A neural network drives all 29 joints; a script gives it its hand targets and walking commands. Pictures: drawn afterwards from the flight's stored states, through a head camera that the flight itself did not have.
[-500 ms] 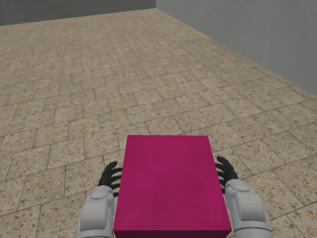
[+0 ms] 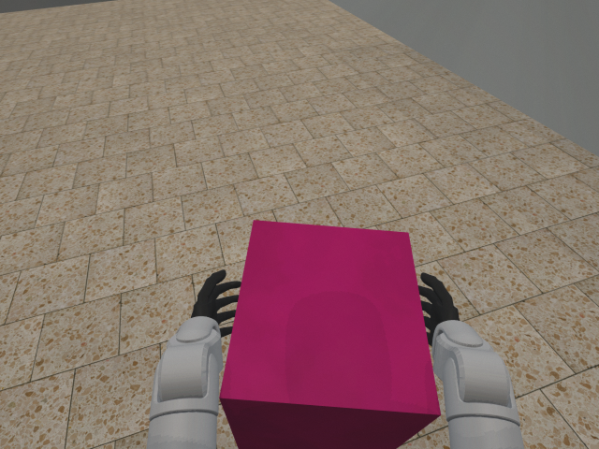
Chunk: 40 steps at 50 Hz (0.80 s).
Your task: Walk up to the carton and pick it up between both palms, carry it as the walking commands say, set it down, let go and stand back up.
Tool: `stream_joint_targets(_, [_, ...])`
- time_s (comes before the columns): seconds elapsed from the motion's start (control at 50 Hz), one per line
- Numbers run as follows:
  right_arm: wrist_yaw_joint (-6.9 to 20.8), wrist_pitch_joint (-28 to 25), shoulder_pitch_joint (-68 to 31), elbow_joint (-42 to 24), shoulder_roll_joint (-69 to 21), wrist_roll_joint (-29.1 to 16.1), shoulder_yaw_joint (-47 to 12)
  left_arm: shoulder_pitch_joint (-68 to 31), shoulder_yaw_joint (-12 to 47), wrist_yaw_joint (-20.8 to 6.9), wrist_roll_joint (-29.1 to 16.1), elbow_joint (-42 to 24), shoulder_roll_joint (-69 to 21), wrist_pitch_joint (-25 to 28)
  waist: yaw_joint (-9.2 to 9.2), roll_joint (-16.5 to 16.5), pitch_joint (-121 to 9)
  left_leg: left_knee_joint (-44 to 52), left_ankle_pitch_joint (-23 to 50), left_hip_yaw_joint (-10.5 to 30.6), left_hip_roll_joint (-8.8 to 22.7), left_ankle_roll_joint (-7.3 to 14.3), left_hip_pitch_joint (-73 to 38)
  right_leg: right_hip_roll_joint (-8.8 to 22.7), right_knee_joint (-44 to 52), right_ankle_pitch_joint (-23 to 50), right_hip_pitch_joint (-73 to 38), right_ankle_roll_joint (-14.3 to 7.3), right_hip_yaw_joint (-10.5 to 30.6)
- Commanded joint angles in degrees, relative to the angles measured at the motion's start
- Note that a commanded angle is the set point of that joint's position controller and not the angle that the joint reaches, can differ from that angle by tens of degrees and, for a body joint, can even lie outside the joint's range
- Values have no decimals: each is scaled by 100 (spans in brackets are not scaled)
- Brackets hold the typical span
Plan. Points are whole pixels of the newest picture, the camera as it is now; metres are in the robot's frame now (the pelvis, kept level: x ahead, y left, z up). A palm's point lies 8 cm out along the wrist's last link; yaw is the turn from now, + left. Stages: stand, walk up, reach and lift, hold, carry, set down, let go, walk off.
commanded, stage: carry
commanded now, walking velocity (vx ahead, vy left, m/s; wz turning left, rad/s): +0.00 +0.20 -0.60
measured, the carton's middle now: (319, 346) +0.30 +0.00 -0.02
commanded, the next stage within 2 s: none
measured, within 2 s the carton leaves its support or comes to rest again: neither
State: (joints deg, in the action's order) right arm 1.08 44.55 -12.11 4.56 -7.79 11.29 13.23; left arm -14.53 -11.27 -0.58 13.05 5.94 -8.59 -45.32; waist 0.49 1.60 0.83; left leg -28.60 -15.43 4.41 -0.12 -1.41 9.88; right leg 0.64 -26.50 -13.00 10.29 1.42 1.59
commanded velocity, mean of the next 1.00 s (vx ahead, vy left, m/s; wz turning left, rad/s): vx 0.00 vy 0.20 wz -0.60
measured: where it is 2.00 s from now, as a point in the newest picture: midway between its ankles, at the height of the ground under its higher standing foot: outside the picture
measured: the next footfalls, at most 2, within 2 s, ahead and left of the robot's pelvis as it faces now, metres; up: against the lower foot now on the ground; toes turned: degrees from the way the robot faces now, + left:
right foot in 0.36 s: +0.07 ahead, -0.10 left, +0.00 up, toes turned -10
left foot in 0.66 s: +0.11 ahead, +0.17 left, +0.00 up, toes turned -15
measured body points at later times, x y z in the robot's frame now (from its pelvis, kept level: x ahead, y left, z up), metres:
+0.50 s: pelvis +0.02 +0.04 -0.02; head +0.00 +0.01 +0.43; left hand +0.31 +0.12 +0.07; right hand +0.23 -0.18 +0.05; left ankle +0.02 +0.17 -0.69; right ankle +0.03 -0.09 -0.74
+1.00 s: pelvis +0.02 +0.14 -0.02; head +0.01 +0.14 +0.43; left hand +0.32 +0.14 +0.07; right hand +0.16 -0.13 +0.06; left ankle +0.07 +0.18 -0.74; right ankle -0.04 +0.03 -0.72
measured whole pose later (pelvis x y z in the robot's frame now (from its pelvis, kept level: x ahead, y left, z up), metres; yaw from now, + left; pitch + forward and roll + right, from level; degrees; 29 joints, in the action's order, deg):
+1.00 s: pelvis +0.02 +0.14 -0.02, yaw -34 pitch +4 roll +2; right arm -6.6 67.8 -3.3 -24.9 -7.3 1.0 4.6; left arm -0.6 -5.6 8.3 2.5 -29.7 -7.3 -69.4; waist -0.4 -0.8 -6.0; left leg -37.2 -18.9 -19.6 2.9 4.8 21.9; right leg 0.4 -51.9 -22.5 29.6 3.0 3.8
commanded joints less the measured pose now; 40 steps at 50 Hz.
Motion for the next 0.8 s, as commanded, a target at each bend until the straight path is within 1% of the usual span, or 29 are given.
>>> stream_joint_targets(0.0, [759, 540, -3394, -2410, -5027, -2294, -4799, -2466, 4196, -783, -2147, -2154, -4915, -478, -59, -1203, -2597, -343, -138, -821, 43, 5, 479, 1392, -289, 3774, -424, -616, 1543])
stream_joint_targets(0.04, [607, 873, -3025, -2886, -5012, -2480, -4894, -2255, 4429, -607, -2379, -2756, -4940, -817, -5, -964, -2862, 25, 599, -771, 267, 81, -258, 1069, -887, 3771, 142, -429, 988])
stream_joint_targets(0.06, [511, 1033, -2889, -3098, -4922, -2512, -4820, -2370, 4578, -514, -2531, -3134, -4935, -990, 24, -488, -2981, 82, 1757, -530, 607, 153, -796, 748, -1365, 3075, 722, -243, 494])
stream_joint_targets(0.08, [401, 1186, -2619, -3145, -4729, -2476, -4690, -2263, 4642, -441, -2599, -3235, -4868, -1196, 33, 522, -3055, 18, 3388, 31, 1204, 433, -1488, 298, -2024, 1438, 1652, -34, -6])
stream_joint_targets(0.1, [291, 1345, -2227, -3082, -4597, -2408, -4542, -2259, 4729, -351, -2669, -3409, -4778, -1388, 9, 1643, -2876, 14, 4894, 633, 1913, 866, -1901, -175, -2651, -1319, 2617, 79, -481])
stream_joint_targets(0.12, [184, 1510, -1911, -3105, -4608, -2411, -4487, -2051, 4737, -237, -2719, -3502, -4619, -1580, -11, 1690, -2865, -143, 4980, 319, 1928, 1147, -1718, -55, -3115, -1884, 2600, 100, -567])
stream_joint_targets(0.16, [-1, 1783, -1313, -3248, -4540, -2341, -4397, -1606, 4678, -87, -2750, -3728, -4376, -1879, -32, 1350, -2600, -58, 4085, 54, 1790, 1223, -1108, 41, -3022, -1759, 2580, 27, -530])
stream_joint_targets(0.24, [-169, 2226, -1272, -3673, -4550, -2441, -4494, -1159, 4330, 97, -2694, -4040, -4246, -2259, -130, 931, -2622, -607, 3219, -843, 1570, 945, -470, -30, -1405, -617, 1522, -102, -842])
stream_joint_targets(0.26, [-220, 2292, -1335, -3762, -4517, -2451, -4554, -1159, 4261, 103, -2690, -4028, -4221, -2303, -191, 415, -2637, -1094, 2768, -1133, 1377, 752, -144, -160, -580, 154, 932, -127, -917])
stream_joint_targets(0.28, [-271, 2383, -1323, -3734, -4424, -2443, -4538, -1024, 4142, 96, -2699, -3926, -4176, -2369, -293, -230, -2660, -1599, 1657, -1271, 1096, 479, 618, 176, -13, 652, 80, -211, -112])
stream_joint_targets(0.3, [-334, 2423, -1402, -3864, -4401, -2419, -4630, -912, 4024, 87, -2692, -3879, -4036, -2396, -252, -1569, -2571, -2186, -818, -1517, 399, 101, 2009, 1410, 187, 2261, -810, -421, 1825])
stream_joint_targets(0.32, [-368, 2458, -1492, -3982, -4441, -2452, -4767, -891, 4020, 66, -2717, -3860, -3993, -2428, -150, -2499, -2435, -3077, -2244, -833, -156, -77, 2840, 2360, 363, 3049, -844, -944, 3646])
stream_joint_targets(0.34, [-387, 2495, -1667, -4035, -4576, -2562, -4828, -861, 3998, 38, -2779, -3859, -4062, -2447, -145, -2028, -2330, -3735, -2087, -207, -73, -73, 2969, 2173, 370, 2443, -661, -1149, 3559])
stream_joint_targets(0.36, [-370, 2506, -1891, -4258, -4717, -2701, -4965, -818, 3941, 16, -2741, -3873, -4202, -2444, -149, -1623, -2185, -4036, -1745, -42, 2, -86, 2954, 1863, 317, 2189, -450, -1130, 3215])
stream_joint_targets(0.38, [-372, 2509, -2010, -4228, -4830, -2770, -4998, -917, 3865, 9, -2750, -3944, -4223, -2422, -153, -1450, -2124, -4024, -1412, -103, 33, -114, 2968, 1626, 457, 1850, -350, -954, 2972])
stream_joint_targets(0.42, [-344, 2472, -2116, -4305, -4980, -2865, -5081, -1167, 3957, 19, -2872, -4251, -4362, -2312, -189, -1663, -2308, -3394, -1272, -299, -12, -128, 2606, 1387, 443, 1617, -143, -932, 2691])
stream_joint_targets(0.44, [-339, 2456, -2144, -4389, -4985, -2902, -5077, -1135, 3979, 43, -2874, -4226, -4500, -2314, -205, -1588, -2314, -3155, -1268, -367, -69, -155, 2567, 1349, 367, 1901, -110, -1000, 2677])
stream_joint_targets(0.52, [-314, 2391, -1607, -4154, -4844, -2769, -4857, -1160, 4225, 93, -2893, -4473, -4446, -2261, -228, -1504, -2380, -2180, -1079, -441, -128, -146, 1779, 1431, 542, 1175, 521, -1042, 2756])
stream_joint_targets(0.58, [-286, 2427, -1128, -3798, -4540, -2633, -4528, -968, 4303, 178, -2789, -4279, -4273, -2343, -115, -1427, -2376, -283, -404, -461, -70, -32, 12, 1118, 281, 632, 1563, -681, 2303])
stream_joint_targets(0.6, [-270, 2411, -1037, -3755, -4486, -2619, -4469, -878, 4349, 217, -2745, -4233, -4266, -2355, -92, -752, -2625, 567, -138, -421, 207, -25, -779, 596, -462, -486, 2018, -422, 1796])
stream_joint_targets(0.62, [-268, 2427, -908, -3653, -4382, -2577, -4350, -856, 4358, 235, -2689, -4173, -4262, -2411, -40, 793, -2820, 1254, -823, 602, 1412, 199, -1511, -117, -1840, -1550, 2918, -36, 805])
stream_joint_targets(0.64, [-240, 2423, -781, -3483, -4333, -2544, -4209, -975, 4432, 233, -2663, -4277, -4225, -2413, -110, 2240, -2558, 1273, -394, 1685, 3010, 646, -1153, -353, -3370, -2629, 3868, 205, -216])
stream_joint_targets(0.66, [-204, 2395, -815, -3356, -4366, -2468, -4104, -1210, 4509, 239, -2677, -4217, -4181, -2384, -171, 1739, -2198, 1246, -425, 1079, 2933, 768, -543, 29, -4042, -2291, 3700, 193, -260])
stream_joint_targets(0.68, [-152, 2319, -977, -3579, -4496, -2442, -4077, -1529, 4833, 198, -2864, -4435, -4420, -2344, -113, 1471, -1926, 1289, -499, 576, 2574, 795, -66, 59, -4488, -1862, 3480, 167, -357])
stream_joint_targets(0.7, [-136, 2267, -853, -3441, -4627, -2351, -4014, -1868, 4972, 172, -2971, -4548, -4554, -2316, -110, 1142, -1810, 1025, 294, 73, 2068, 745, -39, 157, -4584, -1357, 3269, 149, -336])
stream_joint_targets(0.72, [-155, 2218, -803, -3463, -4698, -2323, -4041, -1914, 5018, 135, -3071, -4607, -4636, -2287, -117, 826, -1891, 696, 1528, -299, 1791, 708, -249, 176, -4418, -1205, 3161, 145, -375])
stream_joint_targets(0.74, [-151, 2178, -743, -3458, -4656, -2316, -4050, -1851, 5004, 134, -3073, -4652, -4580, -2245, -107, 793, -2097, 420, 2439, -590, 1705, 744, -553, 184, -4237, -1257, 3108, 151, -453])
stream_joint_targets(0.76, [-157, 2186, -686, -3423, -4580, -2311, -4093, -1656, 4922, 145, -3003, -4551, -4468, -2241, -96, 650, -2168, 310, 2786, -690, 1688, 806, -769, 148, -4044, -1270, 3113, 136, -528])
stream_joint_targets(0.78, [-144, 2150, -715, -3550, -4550, -2362, -4158, -1567, 4921, 144, -2998, -4598, -4458, -2208, -82, 747, -2237, 293, 2931, -643, 1772, 908, -936, 128, -3877, -1277, 3131, 151, -578])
